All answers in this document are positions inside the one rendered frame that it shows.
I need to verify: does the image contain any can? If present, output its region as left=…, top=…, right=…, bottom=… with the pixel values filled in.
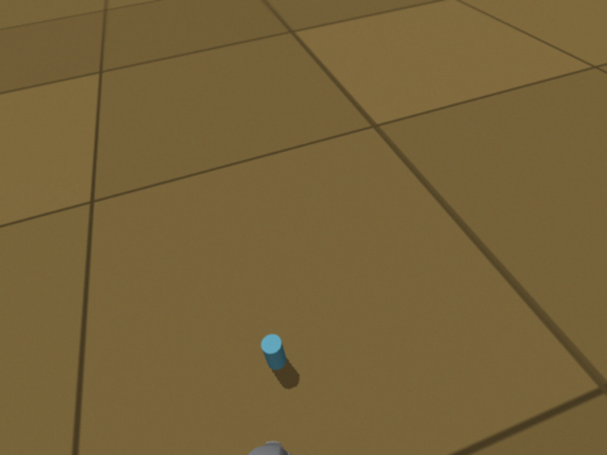
left=261, top=334, right=286, bottom=370

